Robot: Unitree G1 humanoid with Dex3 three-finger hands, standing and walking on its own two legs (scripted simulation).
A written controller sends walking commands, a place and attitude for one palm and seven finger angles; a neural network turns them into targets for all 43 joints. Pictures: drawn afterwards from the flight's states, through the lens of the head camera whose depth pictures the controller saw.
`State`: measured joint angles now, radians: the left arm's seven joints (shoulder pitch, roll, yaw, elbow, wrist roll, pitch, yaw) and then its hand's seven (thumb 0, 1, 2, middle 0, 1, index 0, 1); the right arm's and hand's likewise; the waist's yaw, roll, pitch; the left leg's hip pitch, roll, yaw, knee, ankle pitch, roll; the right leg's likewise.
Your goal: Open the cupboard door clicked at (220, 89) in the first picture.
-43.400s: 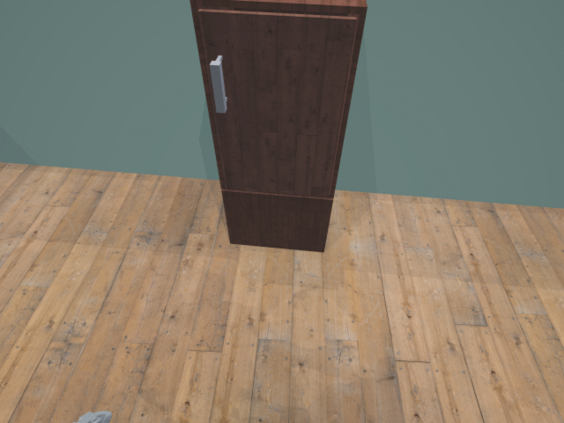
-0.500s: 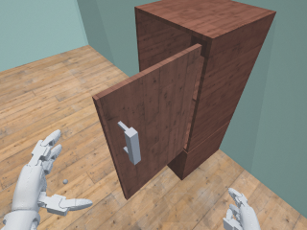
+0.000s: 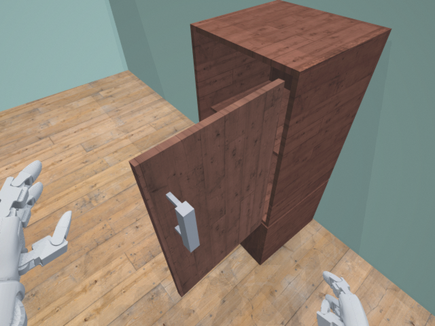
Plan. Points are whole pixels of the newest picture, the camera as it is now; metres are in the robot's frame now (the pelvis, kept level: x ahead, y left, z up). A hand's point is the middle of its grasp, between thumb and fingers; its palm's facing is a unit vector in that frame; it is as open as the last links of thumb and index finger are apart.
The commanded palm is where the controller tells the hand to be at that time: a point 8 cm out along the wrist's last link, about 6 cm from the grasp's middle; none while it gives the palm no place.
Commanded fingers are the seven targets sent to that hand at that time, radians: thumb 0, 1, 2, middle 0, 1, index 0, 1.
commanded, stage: draw the hand back to the body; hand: left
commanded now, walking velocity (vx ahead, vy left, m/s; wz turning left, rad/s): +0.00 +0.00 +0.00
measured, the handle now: (181, 221) +0.31 +0.12 +0.02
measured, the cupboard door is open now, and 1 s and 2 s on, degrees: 94 94 94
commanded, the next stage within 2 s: step back with the hand held close in 0.40 s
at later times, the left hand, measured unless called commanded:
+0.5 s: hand (62, 237) +0.19 +0.24 +0.15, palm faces +0.44 -0.81 -0.40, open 7.4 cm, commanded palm +0.13 +0.28 +0.17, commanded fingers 0.00 0.90 0.90 -0.20 -0.30 -0.20 -0.30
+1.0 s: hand (32, 259) +0.15 +0.27 +0.15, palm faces +0.32 -0.80 -0.50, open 7.4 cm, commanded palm +0.09 +0.31 +0.17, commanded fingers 0.00 0.90 0.90 -0.20 -0.30 -0.20 -0.30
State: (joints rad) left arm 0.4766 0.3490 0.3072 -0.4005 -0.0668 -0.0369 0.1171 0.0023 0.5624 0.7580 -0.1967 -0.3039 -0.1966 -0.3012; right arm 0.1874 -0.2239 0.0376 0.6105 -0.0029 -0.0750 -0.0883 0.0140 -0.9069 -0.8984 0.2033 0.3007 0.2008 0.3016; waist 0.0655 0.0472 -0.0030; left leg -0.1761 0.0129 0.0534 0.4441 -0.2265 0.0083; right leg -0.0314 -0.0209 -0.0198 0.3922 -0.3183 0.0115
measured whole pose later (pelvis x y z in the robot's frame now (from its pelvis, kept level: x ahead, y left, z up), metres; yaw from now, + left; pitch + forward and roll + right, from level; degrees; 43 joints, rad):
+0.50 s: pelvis +0.00 -0.02 +0.00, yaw +0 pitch -3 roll +0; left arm 0.46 0.34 0.33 -0.37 -0.08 -0.07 0.10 0.01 0.89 0.90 -0.21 -0.30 -0.21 -0.30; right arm 0.18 -0.23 0.01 0.64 0.00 -0.07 -0.09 0.01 -0.91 -0.90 0.20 0.30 0.20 0.30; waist 0.06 0.06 0.02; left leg -0.14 0.04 0.04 0.41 -0.20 -0.02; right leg 0.00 0.01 -0.03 0.36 -0.30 -0.01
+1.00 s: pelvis -0.06 +0.01 +0.00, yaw -1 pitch +0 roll -1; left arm 0.56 0.44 0.39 -0.51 -0.07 -0.13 0.13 0.01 0.89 0.90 -0.21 -0.30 -0.21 -0.30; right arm 0.17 -0.23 -0.01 0.53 0.02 0.03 -0.09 0.01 -0.91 -0.90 0.20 0.30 0.20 0.30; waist 0.00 0.02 0.05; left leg -0.33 0.04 0.07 0.46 -0.14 0.03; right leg -0.20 0.00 0.00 0.43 -0.23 0.03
